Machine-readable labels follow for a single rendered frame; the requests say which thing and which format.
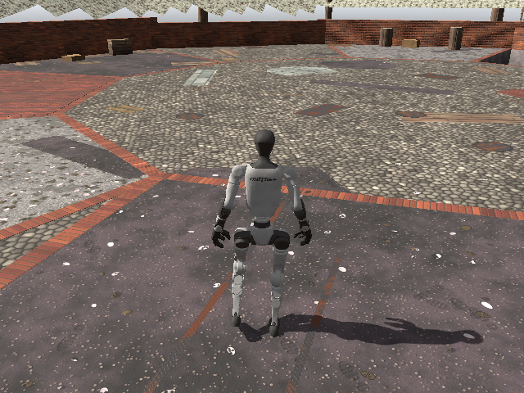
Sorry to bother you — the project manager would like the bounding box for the left robot forearm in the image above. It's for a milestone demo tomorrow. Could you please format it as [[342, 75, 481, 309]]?
[[214, 197, 231, 232]]

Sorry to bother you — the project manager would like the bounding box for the robot right upper arm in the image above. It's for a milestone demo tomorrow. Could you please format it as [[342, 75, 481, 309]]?
[[281, 165, 303, 211]]

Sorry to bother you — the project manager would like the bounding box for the right robot hand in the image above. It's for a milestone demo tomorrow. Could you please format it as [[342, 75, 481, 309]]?
[[293, 228, 312, 246]]

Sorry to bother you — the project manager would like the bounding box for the robot left thigh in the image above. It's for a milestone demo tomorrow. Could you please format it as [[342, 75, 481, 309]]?
[[234, 228, 251, 275]]

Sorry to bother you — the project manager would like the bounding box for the left robot hand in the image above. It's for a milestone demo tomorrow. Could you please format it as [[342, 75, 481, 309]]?
[[211, 229, 231, 248]]

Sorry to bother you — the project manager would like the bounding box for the left robot shin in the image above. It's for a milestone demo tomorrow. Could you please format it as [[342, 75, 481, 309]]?
[[232, 260, 244, 317]]

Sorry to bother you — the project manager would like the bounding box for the robot left upper arm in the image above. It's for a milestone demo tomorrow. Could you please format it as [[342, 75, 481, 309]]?
[[223, 165, 247, 210]]

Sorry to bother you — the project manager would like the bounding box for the right robot forearm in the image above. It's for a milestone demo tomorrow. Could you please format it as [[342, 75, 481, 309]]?
[[294, 199, 310, 232]]

